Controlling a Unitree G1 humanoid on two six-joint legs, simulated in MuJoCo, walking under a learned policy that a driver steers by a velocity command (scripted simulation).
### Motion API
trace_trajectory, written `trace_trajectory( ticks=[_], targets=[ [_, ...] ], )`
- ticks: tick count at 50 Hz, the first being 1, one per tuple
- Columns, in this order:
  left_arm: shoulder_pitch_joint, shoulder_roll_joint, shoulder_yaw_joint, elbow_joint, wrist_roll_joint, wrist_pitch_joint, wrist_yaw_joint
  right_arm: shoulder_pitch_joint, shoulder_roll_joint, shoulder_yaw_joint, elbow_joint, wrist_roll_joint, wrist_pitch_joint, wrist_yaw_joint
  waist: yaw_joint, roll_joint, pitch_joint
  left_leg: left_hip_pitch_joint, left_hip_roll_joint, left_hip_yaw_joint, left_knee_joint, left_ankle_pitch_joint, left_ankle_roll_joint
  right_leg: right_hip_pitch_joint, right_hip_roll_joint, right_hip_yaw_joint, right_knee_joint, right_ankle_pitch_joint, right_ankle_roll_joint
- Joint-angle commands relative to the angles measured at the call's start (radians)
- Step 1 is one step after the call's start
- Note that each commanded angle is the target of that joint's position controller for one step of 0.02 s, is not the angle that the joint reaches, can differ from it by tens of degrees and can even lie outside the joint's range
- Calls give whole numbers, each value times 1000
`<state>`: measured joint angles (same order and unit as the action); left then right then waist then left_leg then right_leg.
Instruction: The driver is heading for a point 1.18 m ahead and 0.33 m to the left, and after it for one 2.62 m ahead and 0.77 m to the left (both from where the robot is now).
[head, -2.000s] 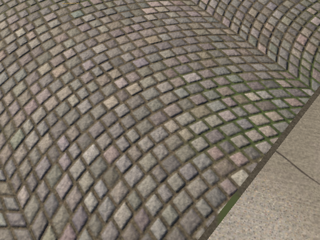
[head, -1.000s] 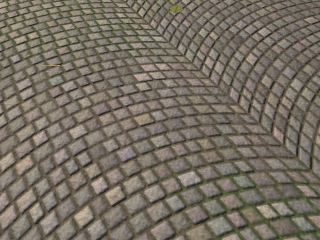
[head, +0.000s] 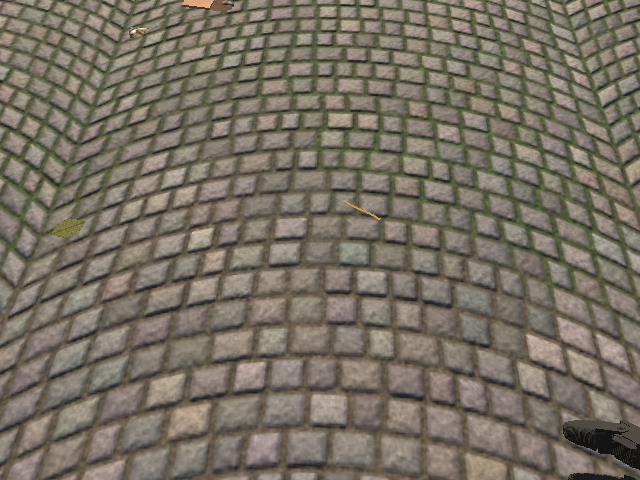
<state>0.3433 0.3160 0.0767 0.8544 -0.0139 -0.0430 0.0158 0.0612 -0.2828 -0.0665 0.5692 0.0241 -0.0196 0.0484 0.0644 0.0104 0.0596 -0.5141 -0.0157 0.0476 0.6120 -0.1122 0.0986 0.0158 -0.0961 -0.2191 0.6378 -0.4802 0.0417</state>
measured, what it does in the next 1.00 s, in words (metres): walks ahead, turning left: right foot, then left foot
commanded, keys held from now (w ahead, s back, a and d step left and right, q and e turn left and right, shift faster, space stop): w+q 0.84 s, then w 0.04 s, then w+e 0.04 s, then e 0.08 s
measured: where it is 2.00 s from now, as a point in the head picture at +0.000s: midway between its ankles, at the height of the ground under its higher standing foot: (255, 363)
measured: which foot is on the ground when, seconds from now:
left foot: down 0.00-0.46, up 0.48-0.94, down 0.96-1.00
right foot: up 0.00-0.44, down 0.46-0.96, up 0.98-1.00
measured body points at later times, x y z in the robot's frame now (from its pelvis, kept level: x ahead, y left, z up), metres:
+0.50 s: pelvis +0.29 -0.02 +0.01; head +0.31 -0.01 +0.46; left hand +0.43 +0.28 -0.06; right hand +0.41 -0.29 -0.10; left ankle +0.12 +0.08 -0.68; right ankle +0.41 -0.10 -0.72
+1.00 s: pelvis +0.51 +0.11 +0.00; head +0.54 +0.15 +0.45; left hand +0.35 +0.36 -0.13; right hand +0.84 +0.05 -0.06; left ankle +0.55 +0.25 -0.72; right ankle +0.42 -0.10 -0.68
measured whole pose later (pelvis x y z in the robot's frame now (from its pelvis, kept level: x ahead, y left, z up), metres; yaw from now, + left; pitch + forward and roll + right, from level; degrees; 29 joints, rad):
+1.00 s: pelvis +0.51 +0.11 +0.00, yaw +33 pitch +2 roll -2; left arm 0.35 0.31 0.06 0.89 -0.02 -0.05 0.00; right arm 0.04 -0.27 -0.05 0.58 -0.01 -0.03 0.03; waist 0.07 0.01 0.07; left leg -0.50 0.01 0.03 0.59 -0.07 0.09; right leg -0.02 -0.08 -0.15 0.67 -0.51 0.04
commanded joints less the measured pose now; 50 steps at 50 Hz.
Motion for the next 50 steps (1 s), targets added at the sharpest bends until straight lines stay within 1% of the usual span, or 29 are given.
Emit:
trace_trajectory(
  ticks=[1,2,3,4,5,6,9,12,14,16,19,21,22,23,24,25,26,27,28,30,34,39,42,44,46,47,48,49,50],
  targets=[
    [-23,75,-14,-155,14,-67,-14,373,-280,-92,-8,3,-14,-23,-170,195,-464,963,359,-909,-280,-263,351,-774,131,277,778,-126,-18],
    [-128,140,4,-184,-26,-89,-24,348,-212,-71,6,-6,-28,-19,-196,116,-338,891,325,-770,-312,-234,286,-865,72,321,772,-28,-36],
    [-153,127,-4,-194,-26,-101,-24,300,-184,-62,11,-4,-36,-20,-159,65,-233,746,282,-642,-315,-162,248,-844,32,313,684,59,-49],
    [-155,122,-2,-182,0,-104,-17,230,-158,-52,5,-6,-39,-21,-111,4,-166,598,241,-550,-322,-51,218,-782,0,310,592,108,-44],
    [-143,130,6,-174,19,-95,-14,183,-129,-40,-7,-16,-41,-24,-76,3,-133,498,208,-483,-345,46,201,-711,-21,313,536,149,-39],
    [-123,131,8,-176,22,-83,-17,161,-138,-41,-14,-25,-42,-27,-49,44,-126,425,206,-477,-363,112,216,-662,-21,314,511,159,-25],
    [-143,89,-2,-177,32,-58,-16,169,-151,-44,9,-16,-46,-43,-40,20,-90,290,165,-376,-385,202,210,-618,-10,280,366,214,20],
    [-269,46,-21,-209,33,-55,-21,210,-174,-51,37,-8,-40,-59,-86,36,-58,233,108,-312,-380,135,163,-582,29,270,129,436,36],
    [-341,37,-26,-224,24,-60,-29,241,-179,-52,53,-4,-34,-64,-117,51,-51,209,92,-311,-370,51,135,-517,65,266,0,546,35],
    [-382,54,-21,-240,11,-65,-35,277,-182,-54,73,1,-30,-65,-132,63,-49,231,109,-356,-345,-9,123,-485,83,283,-61,570,29],
    [-377,92,-3,-247,6,-74,-42,294,-167,-52,87,4,-24,-67,-117,90,-54,317,141,-449,-253,-57,102,-458,87,315,-124,478,0],
    [-290,108,13,-227,5,-82,-40,278,-153,-49,84,1,-17,-68,-66,117,-72,328,128,-477,-173,-32,76,-346,94,293,-166,409,-37],
    [-201,132,27,-211,14,-86,-33,280,-114,-36,80,-3,-18,-65,-23,104,-130,297,81,-444,-59,-8,44,-195,62,304,-183,399,-70],
    [-58,185,41,-200,29,-89,-25,298,-48,-12,65,-18,-20,-62,28,-22,-265,180,13,-353,228,-155,3,51,-111,471,-176,349,-133],
    [25,265,60,-162,38,-75,-30,431,-14,1,36,17,-30,-63,-31,-357,-368,-166,-101,-224,543,-508,-61,321,-329,962,-293,94,-303],
    [1,170,43,-175,14,-71,-36,412,-124,-18,63,26,-29,-68,-8,-248,-297,-286,-15,-245,676,-456,-79,278,-332,1039,-345,-140,-294],
    [-40,108,26,-185,11,-65,-30,299,-175,-33,54,15,-23,-68,19,-154,-178,-309,18,-224,703,-361,-85,167,-284,864,-353,-104,-247],
    [-89,89,16,-189,21,-58,-28,247,-168,-34,46,2,-17,-70,4,-92,-118,-271,49,-196,684,-292,-90,54,-238,726,-363,37,-219],
    [-117,69,10,-181,26,-54,-26,215,-154,-36,35,-7,-16,-67,-12,-90,-70,-250,74,-195,638,-246,-91,-28,-200,631,-382,149,-212],
    [-131,50,4,-167,28,-60,-20,225,-112,-34,34,5,-8,-56,-40,-132,-49,-180,107,-173,581,-202,-89,-110,-154,490,-429,266,-198],
    [-106,92,21,-129,19,-70,-19,169,-66,-20,7,-2,3,-51,-39,-94,-32,-227,126,-156,457,-116,-106,-103,-174,355,-480,431,-233],
    [-92,127,28,-98,14,-56,-12,49,-47,-8,-13,-2,-10,-22,-1,-75,-8,-179,117,-92,192,112,-99,-71,-148,173,-490,537,-202],
    [-49,151,35,-72,3,-43,-10,-34,-40,-3,-42,2,-13,-4,23,-68,22,-155,105,-49,82,123,-78,-19,-166,118,-484,555,-186],
    [-21,165,38,-52,-11,-32,-14,-64,-43,-3,-61,1,-13,4,18,-67,33,-123,83,-31,30,52,-50,23,-188,105,-457,649,-181],
    [-5,190,42,-32,-24,-23,-16,-30,-66,-16,-63,-11,-14,2,-30,-90,-5,6,23,3,-11,-58,-7,50,-202,96,-359,959,-179],
    [-22,198,39,-26,-27,-15,-15,73,-103,-36,-37,-19,-14,-2,-105,-90,-59,152,-13,19,-69,-46,19,41,-180,76,-215,1118,-160],
    [-29,178,27,-23,-26,-14,-12,223,-149,-60,10,-26,-16,-14,-187,-70,-141,399,-31,18,-143,104,44,-56,-135,49,-23,1127,-124],
    [-22,107,-4,-53,14,-23,-14,368,-233,-77,42,-43,-11,-36,-222,64,-291,749,180,-215,-68,415,100,-322,-63,57,300,662,-74],
    [108,16,-40,-54,14,-37,-28,320,-281,-63,20,-63,-14,-42,-122,251,-470,943,479,-659,-136,568,291,-593,115,189,636,-198,-14]
  ],
)
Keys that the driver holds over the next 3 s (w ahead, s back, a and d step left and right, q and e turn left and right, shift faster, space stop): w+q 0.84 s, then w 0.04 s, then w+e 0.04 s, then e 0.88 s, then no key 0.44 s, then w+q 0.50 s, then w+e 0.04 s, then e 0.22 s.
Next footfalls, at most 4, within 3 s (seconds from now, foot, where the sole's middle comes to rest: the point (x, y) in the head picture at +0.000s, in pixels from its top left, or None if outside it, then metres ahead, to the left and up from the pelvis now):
0.46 right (397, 479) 0.44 -0.09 -0.75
0.96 left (220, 400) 0.58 0.28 -0.75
1.48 right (307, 334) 0.75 0.11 -0.75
1.92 left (201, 347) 0.70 0.34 -0.75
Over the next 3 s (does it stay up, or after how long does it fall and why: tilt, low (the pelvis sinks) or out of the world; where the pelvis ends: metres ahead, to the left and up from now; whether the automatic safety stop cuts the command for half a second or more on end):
stays up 0.89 0.32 0.02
